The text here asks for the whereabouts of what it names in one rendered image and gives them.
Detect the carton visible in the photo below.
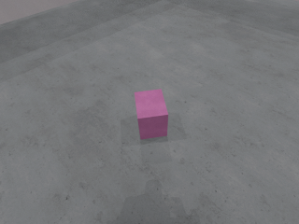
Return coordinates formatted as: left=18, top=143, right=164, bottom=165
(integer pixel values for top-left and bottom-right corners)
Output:
left=135, top=89, right=168, bottom=140

